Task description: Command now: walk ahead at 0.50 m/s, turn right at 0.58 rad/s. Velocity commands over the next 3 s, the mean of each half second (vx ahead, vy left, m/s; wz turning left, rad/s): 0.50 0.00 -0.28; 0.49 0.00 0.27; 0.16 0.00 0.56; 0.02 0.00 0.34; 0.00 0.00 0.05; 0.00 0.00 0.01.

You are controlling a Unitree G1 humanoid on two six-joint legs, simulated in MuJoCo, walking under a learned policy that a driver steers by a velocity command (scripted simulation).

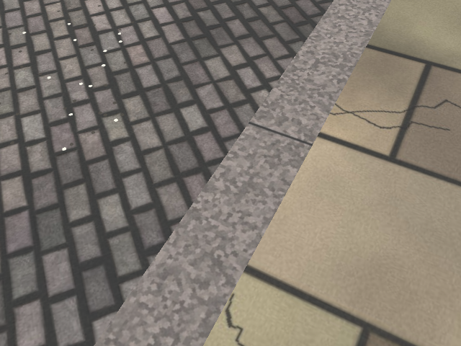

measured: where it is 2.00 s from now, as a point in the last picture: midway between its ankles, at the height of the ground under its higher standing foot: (247, 259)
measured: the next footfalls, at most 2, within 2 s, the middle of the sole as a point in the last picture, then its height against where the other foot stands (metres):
left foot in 0.30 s outside the picture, level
right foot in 0.82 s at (295, 293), level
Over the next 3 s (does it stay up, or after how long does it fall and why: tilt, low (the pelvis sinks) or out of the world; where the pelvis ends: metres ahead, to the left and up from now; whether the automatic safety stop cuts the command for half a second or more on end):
stays up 0.72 0.03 0.00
